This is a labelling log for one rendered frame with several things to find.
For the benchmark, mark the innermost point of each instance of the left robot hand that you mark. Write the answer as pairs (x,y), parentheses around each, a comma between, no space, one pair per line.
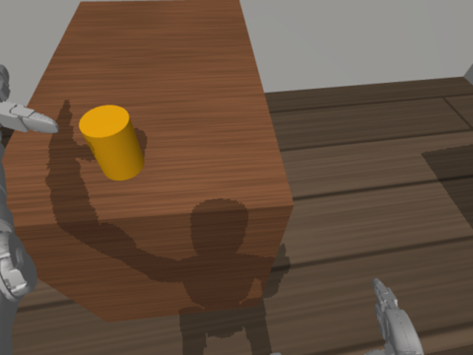
(17,116)

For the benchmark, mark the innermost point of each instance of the left robot arm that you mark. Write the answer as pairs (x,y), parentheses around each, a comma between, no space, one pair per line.
(18,275)

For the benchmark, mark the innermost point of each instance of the can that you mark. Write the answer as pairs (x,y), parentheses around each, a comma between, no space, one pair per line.
(110,135)

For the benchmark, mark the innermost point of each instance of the right robot hand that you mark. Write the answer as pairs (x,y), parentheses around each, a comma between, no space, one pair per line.
(395,325)

